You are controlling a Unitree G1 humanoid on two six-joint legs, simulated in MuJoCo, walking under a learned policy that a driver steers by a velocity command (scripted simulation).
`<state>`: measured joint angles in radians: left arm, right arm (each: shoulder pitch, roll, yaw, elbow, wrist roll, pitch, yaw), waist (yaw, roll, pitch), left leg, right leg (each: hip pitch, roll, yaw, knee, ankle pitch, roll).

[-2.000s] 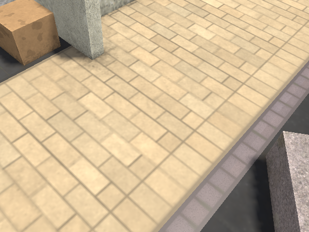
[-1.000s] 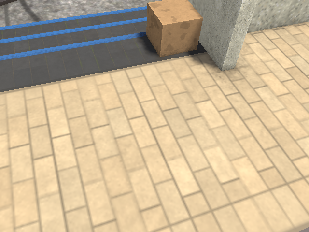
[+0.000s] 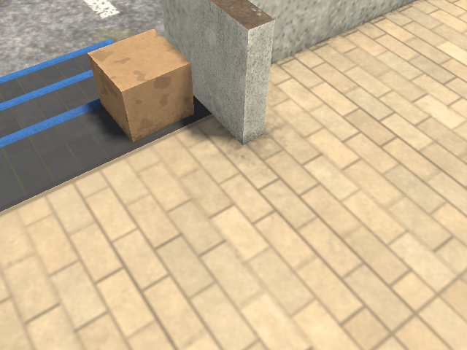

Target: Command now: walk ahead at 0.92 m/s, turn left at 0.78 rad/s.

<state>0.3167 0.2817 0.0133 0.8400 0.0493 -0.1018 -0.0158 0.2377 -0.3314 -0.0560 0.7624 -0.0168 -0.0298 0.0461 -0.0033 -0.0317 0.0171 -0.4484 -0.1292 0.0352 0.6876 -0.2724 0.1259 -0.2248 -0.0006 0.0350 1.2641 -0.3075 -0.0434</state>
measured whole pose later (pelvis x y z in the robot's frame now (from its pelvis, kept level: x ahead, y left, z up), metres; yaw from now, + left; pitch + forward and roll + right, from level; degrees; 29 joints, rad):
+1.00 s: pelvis +0.72 +0.10 +0.02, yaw +12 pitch -1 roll +0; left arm 0.19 0.23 0.01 0.94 0.02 0.00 0.01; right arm 0.24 -0.20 0.02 0.93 -0.02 -0.06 -0.01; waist -0.01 -0.01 0.09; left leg -0.33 -0.07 0.02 0.41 -0.07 0.09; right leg -0.37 0.01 0.06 0.81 -0.42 0.01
